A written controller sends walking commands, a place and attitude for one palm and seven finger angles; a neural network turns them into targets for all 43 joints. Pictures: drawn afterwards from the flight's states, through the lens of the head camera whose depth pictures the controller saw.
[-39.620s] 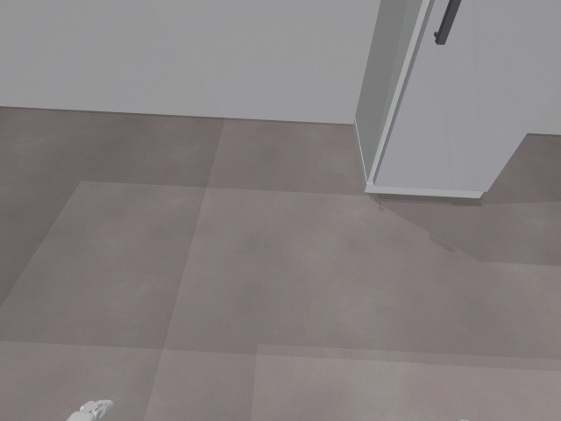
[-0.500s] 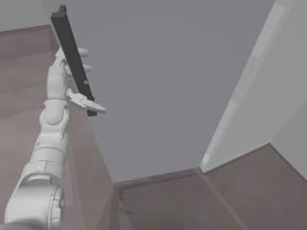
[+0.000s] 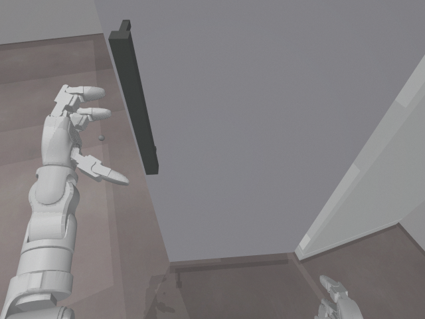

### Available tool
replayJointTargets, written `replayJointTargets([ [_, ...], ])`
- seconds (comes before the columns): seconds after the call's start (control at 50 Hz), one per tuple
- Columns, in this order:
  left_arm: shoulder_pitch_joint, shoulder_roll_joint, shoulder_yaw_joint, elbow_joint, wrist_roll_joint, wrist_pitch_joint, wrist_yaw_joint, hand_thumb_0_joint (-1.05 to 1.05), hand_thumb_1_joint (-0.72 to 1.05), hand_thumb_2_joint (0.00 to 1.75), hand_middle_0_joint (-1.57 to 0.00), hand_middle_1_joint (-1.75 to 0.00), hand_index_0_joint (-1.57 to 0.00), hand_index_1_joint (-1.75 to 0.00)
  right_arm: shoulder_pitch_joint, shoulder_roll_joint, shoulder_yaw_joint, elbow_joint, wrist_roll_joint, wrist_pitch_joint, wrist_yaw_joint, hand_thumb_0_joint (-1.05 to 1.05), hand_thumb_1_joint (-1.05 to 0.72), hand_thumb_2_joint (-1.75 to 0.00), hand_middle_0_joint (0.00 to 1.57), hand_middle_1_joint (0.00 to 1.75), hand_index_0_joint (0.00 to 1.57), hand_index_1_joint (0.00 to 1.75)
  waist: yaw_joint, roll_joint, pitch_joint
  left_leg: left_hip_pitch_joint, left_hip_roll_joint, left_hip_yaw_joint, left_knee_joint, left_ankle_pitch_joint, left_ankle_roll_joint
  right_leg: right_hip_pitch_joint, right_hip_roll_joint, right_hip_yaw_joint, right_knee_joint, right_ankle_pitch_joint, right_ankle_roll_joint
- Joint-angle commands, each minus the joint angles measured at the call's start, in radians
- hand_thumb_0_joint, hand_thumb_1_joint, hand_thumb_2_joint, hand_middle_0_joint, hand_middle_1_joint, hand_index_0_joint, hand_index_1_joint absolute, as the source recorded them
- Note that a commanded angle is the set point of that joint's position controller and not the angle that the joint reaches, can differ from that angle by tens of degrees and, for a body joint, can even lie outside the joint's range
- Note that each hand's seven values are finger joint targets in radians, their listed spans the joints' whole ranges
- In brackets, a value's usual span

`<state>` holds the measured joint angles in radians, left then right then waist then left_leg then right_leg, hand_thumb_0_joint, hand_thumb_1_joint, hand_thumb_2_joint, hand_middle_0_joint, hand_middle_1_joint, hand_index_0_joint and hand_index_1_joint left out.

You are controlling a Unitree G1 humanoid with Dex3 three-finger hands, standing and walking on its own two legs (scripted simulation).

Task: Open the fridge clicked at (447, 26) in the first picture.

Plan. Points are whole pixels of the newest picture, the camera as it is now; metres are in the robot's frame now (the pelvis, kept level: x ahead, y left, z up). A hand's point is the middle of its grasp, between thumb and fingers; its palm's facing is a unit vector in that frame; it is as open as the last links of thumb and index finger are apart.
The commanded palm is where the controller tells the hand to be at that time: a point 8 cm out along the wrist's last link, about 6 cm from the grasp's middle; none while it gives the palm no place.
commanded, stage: slip the hand off the handle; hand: left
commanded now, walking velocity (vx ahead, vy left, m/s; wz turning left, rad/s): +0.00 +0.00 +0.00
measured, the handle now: (141, 110) +0.42 +0.18 +0.18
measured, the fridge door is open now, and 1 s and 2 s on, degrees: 76 76 76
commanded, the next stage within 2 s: draw the hand back to the body in 0.96 s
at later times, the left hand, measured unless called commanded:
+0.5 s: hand (82, 171) +0.29 +0.23 +0.16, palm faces +0.17 -0.98 -0.14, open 14.7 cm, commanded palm +0.26 +0.27 +0.17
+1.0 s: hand (77, 204) +0.23 +0.21 +0.17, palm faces +0.19 -0.97 -0.17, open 14.7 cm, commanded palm +0.20 +0.25 +0.17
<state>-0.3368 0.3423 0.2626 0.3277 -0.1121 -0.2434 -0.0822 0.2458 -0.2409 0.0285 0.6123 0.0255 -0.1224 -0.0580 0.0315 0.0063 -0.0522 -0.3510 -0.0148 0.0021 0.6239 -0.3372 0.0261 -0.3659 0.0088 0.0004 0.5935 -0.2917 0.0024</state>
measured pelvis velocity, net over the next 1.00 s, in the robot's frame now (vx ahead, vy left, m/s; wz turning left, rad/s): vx -0.02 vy -0.02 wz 0.03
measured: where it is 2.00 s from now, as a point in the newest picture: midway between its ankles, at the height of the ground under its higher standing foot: outside the picture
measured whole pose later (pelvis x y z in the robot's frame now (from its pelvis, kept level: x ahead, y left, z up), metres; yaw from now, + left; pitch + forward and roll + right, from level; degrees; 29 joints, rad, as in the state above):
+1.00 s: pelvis -0.02 -0.02 +0.00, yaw +2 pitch -1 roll +0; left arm 0.07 0.32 0.29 -0.06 -0.23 -0.20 -0.19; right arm 0.25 -0.25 0.06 0.62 0.02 -0.20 -0.09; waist 0.06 0.04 -0.05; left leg -0.31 0.00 -0.03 0.66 -0.33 0.00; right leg -0.32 0.02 -0.04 0.64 -0.30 -0.02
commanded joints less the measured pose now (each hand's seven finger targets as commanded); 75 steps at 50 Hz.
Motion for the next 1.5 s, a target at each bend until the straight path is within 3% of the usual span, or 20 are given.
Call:
replayJointTargets([
  [0.0, -0.417, 0.167, 0.006, -0.259, -0.029, -0.059, -0.054, 0.00, -0.55, 0.20, -0.25, -1.15, -0.25, -1.15, -0.005, -0.143, -0.057, -0.103, 0.002, -0.041, -0.023, 0.00, -0.90, -0.90, 0.20, 0.30, 0.20, 0.30, -0.049, 0.056, -0.269, 0.182, 0.029, -0.036, -0.049, 0.436, -0.020, 0.047, 0.015, -0.031, -0.028, 0.318, -0.026],
  [0.08, -0.438, 0.168, -0.001, -0.260, -0.047, -0.042, -0.085, 0.00, -0.55, 0.20, -0.25, -1.15, -0.25, -1.15, -0.015, -0.143, -0.051, -0.101, 0.006, -0.045, -0.036, 0.00, -0.90, -0.90, 0.20, 0.30, 0.20, 0.30, -0.048, 0.089, -0.275, 0.190, 0.025, -0.052, -0.048, 0.416, -0.030, 0.030, 0.011, -0.036, -0.027, 0.283, -0.031],
  [0.14, -0.430, 0.210, 0.051, -0.217, -0.056, -0.029, -0.089, 0.00, -0.55, 0.20, -0.25, -1.15, -0.25, -1.15, -0.013, -0.145, -0.047, -0.096, 0.003, -0.041, -0.040, 0.00, -0.90, -0.90, 0.20, 0.30, 0.20, 0.30, -0.034, 0.053, -0.283, 0.170, 0.022, -0.060, -0.053, 0.401, -0.037, 0.043, 0.011, -0.042, -0.023, 0.274, -0.033],
  [0.16, -0.404, 0.247, 0.090, -0.210, -0.057, -0.030, -0.086, 0.00, -0.55, 0.20, -0.25, -1.15, -0.25, -1.15, -0.012, -0.150, -0.048, -0.096, 0.000, -0.039, -0.041, 0.00, -0.90, -0.90, 0.20, 0.30, 0.20, 0.30, -0.019, 0.060, -0.291, 0.162, 0.022, -0.056, -0.050, 0.422, -0.038, 0.059, 0.012, -0.041, -0.020, 0.287, -0.036],
  [0.24, -0.191, 0.184, 0.089, -0.344, -0.083, -0.040, -0.095, 0.00, -0.55, 0.20, -0.25, -1.15, -0.25, -1.15, -0.026, -0.130, -0.047, -0.144, -0.008, -0.048, -0.010, 0.00, -0.90, -0.90, 0.20, 0.30, 0.20, 0.30, 0.037, 0.103, -0.380, 0.218, 0.030, -0.062, -0.030, 0.651, -0.063, 0.123, 0.008, -0.046, 0.017, 0.396, -0.035],
  [0.3, -0.037, 0.197, 0.133, -0.399, -0.102, -0.032, -0.101, 0.00, -0.55, 0.20, -0.25, -1.15, -0.25, -1.15, -0.033, -0.131, -0.050, -0.160, -0.008, -0.044, 0.008, 0.00, -0.90, -0.90, 0.20, 0.30, 0.20, 0.30, 0.053, 0.024, -0.339, 0.166, 0.035, -0.044, -0.033, 0.659, -0.056, 0.159, 0.010, -0.047, 0.018, 0.444, -0.027],
  [0.36, 0.012, 0.179, 0.127, -0.444, -0.108, -0.005, -0.098, 0.00, -0.55, 0.20, -0.25, -1.15, -0.25, -1.15, -0.057, -0.136, -0.051, -0.173, 0.000, -0.038, 0.011, 0.00, -0.90, -0.90, 0.20, 0.30, 0.20, 0.30, 0.042, -0.014, -0.245, 0.112, 0.030, -0.027, -0.054, 0.523, -0.043, 0.141, 0.014, -0.047, -0.003, 0.391, -0.025],
  [0.52, -0.033, 0.131, 0.052, -0.625, -0.100, -0.023, -0.078, 0.00, -0.55, 0.20, -0.25, -1.15, -0.25, -1.15, -0.103, -0.119, -0.033, -0.167, -0.002, -0.071, -0.019, 0.00, -0.90, -0.90, 0.20, 0.30, 0.20, 0.30, 0.000, 0.089, -0.175, 0.110, 0.010, -0.038, -0.079, 0.215, -0.023, 0.063, 0.016, -0.037, -0.039, 0.157, -0.030],
  [0.64, -0.044, 0.137, 0.027, -0.520, -0.102, -0.013, -0.090, 0.00, -0.55, 0.20, -0.25, -1.15, -0.25, -1.15, -0.130, -0.122, -0.015, -0.145, 0.005, -0.099, -0.052, 0.00, -0.90, -0.90, 0.20, 0.30, 0.20, 0.30, -0.012, 0.043, -0.074, 0.035, 0.000, -0.053, -0.111, -0.047, -0.008, 0.015, 0.005, -0.017, -0.093, -0.073, -0.023],
  [0.84, 0.133, 0.167, 0.103, -0.599, -0.132, -0.019, -0.094, 0.00, -0.55, 0.20, -0.25, -1.15, -0.25, -1.15, -0.155, -0.109, -0.006, -0.179, -0.005, -0.128, -0.040, 0.00, -0.90, -0.90, 0.20, 0.30, 0.20, 0.30, 0.045, 0.056, -0.135, 0.032, -0.006, -0.026, -0.092, 0.047, -0.005, 0.115, -0.009, 0.003, -0.097, -0.017, -0.023],
  [0.86, 0.171, 0.184, 0.127, -0.595, -0.137, -0.022, -0.092, 0.00, -0.55, 0.20, -0.25, -1.15, -0.25, -1.15, -0.145, -0.113, -0.008, -0.175, -0.008, -0.129, -0.036, 0.00, -0.90, -0.90, 0.20, 0.30, 0.20, 0.30, 0.047, 0.002, -0.140, 0.016, -0.005, -0.026, -0.082, 0.071, -0.003, 0.138, -0.011, 0.007, -0.092, 0.011, -0.021],
  [0.96, 0.129, 0.173, 0.107, -0.607, -0.141, -0.018, -0.102, 0.00, -0.55, 0.20, -0.25, -1.15, -0.25, -1.15, -0.142, -0.119, -0.013, -0.159, -0.003, -0.142, -0.044, 0.00, -0.90, -0.90, 0.20, 0.30, 0.20, 0.30, 0.019, -0.006, -0.062, 0.000, -0.004, -0.019, -0.073, 0.035, -0.001, 0.080, -0.014, 0.023, -0.120, -0.045, -0.011],
  [1.06, 0.131, 0.154, 0.078, -0.641, -0.138, -0.020, -0.112, 0.00, -0.55, 0.20, -0.25, -1.15, -0.25, -1.15, -0.129, -0.124, -0.017, -0.151, -0.004, -0.166, -0.054, 0.00, -0.90, -0.90, 0.20, 0.30, 0.20, 0.30, 0.017, 0.023, -0.121, 0.032, -0.008, -0.029, -0.068, 0.067, 0.002, 0.092, -0.012, 0.012, -0.097, 0.004, -0.013],
  [1.08, 0.195, 0.145, 0.155, -0.515, -0.254, 0.139, -0.113, 0.00, -0.55, 0.20, -0.25, -1.15, -0.25, -1.15, -0.166, -0.119, -0.012, -0.150, 0.030, -0.172, -0.068, 0.00, -0.90, -0.90, 0.20, 0.30, 0.20, 0.30, 0.060, 0.010, -0.181, 0.022, -0.004, -0.033, -0.100, 0.039, -0.002, 0.174, -0.029, 0.028, -0.130, -0.005, -0.015],
  [1.12, 0.094, 0.182, 0.167, -0.682, -0.254, 0.260, -0.115, 0.00, -0.55, 0.20, -0.25, -1.15, -0.25, -1.15, -0.188, -0.119, -0.007, -0.161, 0.032, -0.177, -0.087, 0.00, -0.90, -0.90, 0.20, 0.30, 0.20, 0.30, 0.056, 0.051, -0.213, 0.077, -0.007, -0.027, -0.111, 0.100, 0.001, 0.207, -0.034, 0.015, -0.139, 0.053, -0.007],
  [1.18, 0.200, 0.162, 0.156, -0.741, -0.238, 0.420, -0.095, 0.00, -0.55, 0.20, -0.25, -1.15, -0.25, -1.15, -0.196, -0.108, 0.005, -0.172, 0.038, -0.183, -0.079, 0.00, -0.90, -0.90, 0.20, 0.30, 0.20, 0.30, 0.077, 0.075, -0.207, 0.104, -0.004, -0.033, -0.130, 0.227, 0.004, 0.228, -0.029, -0.029, -0.107, 0.220, -0.015],
  [1.22, 0.252, 0.140, 0.136, -0.838, -0.213, 0.449, -0.074, 0.00, -0.55, 0.20, -0.25, -1.15, -0.25, -1.15, -0.183, -0.102, 0.005, -0.180, 0.033, -0.183, -0.063, 0.00, -0.90, -0.90, 0.20, 0.30, 0.20, 0.30, 0.070, 0.077, -0.186, 0.137, 0.001, -0.035, -0.131, 0.311, -0.002, 0.217, -0.018, -0.053, -0.088, 0.300, -0.019],
  [1.28, 0.331, 0.118, 0.148, -0.858, -0.218, 0.447, -0.061, 0.00, -0.55, 0.20, -0.25, -1.15, -0.25, -1.15, -0.170, -0.105, 0.000, -0.172, 0.025, -0.176, -0.048, 0.00, -0.90, -0.90, 0.20, 0.30, 0.20, 0.30, 0.059, -0.015, -0.157, 0.154, 0.008, -0.034, -0.122, 0.348, -0.003, 0.204, -0.010, -0.061, -0.087, 0.352, -0.012],
  [1.36, 0.369, 0.108, 0.169, -0.825, -0.235, 0.469, -0.068, 0.00, -0.55, 0.20, -0.25, -1.15, -0.25, -1.15, -0.176, -0.115, -0.001, -0.160, 0.025, -0.147, -0.049, 0.00, -0.90, -0.90, 0.20, 0.30, 0.20, 0.30, 0.054, -0.044, -0.089, 0.148, 0.007, -0.035, -0.132, 0.286, -0.007, 0.166, 0.000, -0.060, -0.110, 0.279, -0.009],
  [1.48, 0.291, 0.128, 0.146, -0.917, -0.198, 0.500, -0.063, 0.00, -0.51, 0.22, -0.25, -1.13, -0.25, -1.13, -0.200, -0.105, 0.006, -0.172, 0.027, -0.121, -0.060, 0.00, -0.90, -0.90, 0.20, 0.30, 0.20, 0.30, 0.040, 0.090, -0.085, 0.177, 0.003, -0.040, -0.150, 0.250, -0.006, 0.156, -0.007, -0.054, -0.128, 0.204, -0.018],
])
